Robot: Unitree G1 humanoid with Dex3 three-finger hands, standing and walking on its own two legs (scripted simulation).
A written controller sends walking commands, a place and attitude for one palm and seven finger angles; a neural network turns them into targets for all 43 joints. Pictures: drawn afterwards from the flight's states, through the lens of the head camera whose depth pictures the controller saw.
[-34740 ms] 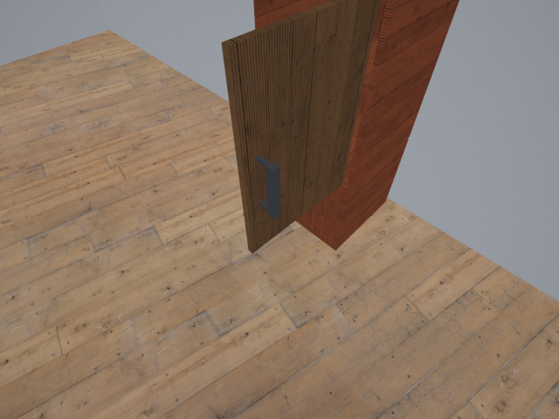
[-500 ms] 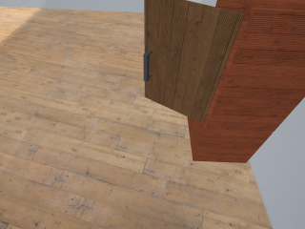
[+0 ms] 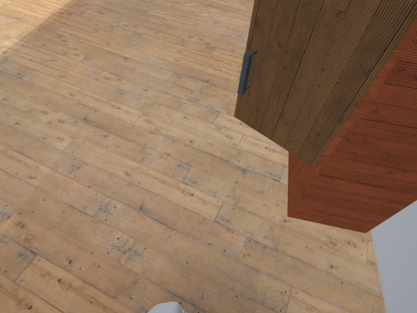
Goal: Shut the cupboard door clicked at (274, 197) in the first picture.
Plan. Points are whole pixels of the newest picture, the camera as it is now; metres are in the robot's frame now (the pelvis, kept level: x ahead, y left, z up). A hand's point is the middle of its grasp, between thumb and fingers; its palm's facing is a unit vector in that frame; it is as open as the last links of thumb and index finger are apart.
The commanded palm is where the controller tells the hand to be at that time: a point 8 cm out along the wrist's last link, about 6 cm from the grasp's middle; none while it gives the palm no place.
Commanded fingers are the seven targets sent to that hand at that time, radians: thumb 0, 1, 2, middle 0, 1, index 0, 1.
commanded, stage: walk to a spot facing it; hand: left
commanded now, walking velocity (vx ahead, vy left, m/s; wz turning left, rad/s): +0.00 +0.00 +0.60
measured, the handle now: (247, 72) +0.88 -0.11 -0.07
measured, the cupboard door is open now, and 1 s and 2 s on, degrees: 60 60 60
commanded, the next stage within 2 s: turn to face it in 1.72 s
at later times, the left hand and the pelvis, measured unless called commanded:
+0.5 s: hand out of the picture +0.05 +0.20 -0.14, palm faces +0.25 -0.92 -0.31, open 7.3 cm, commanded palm none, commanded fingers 0.00 0.90 0.90 -0.20 -0.30 -0.20 -0.30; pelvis +0.00 -0.04 +0.01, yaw +16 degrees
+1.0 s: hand out of the picture -0.08 +0.18 -0.17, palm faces +0.58 -0.77 -0.27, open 7.4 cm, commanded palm none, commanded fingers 0.00 0.90 0.90 -0.20 -0.30 -0.20 -0.30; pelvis +0.02 -0.02 +0.00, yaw +35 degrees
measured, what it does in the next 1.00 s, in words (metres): steps on the spot, turning left: right foot, then left foot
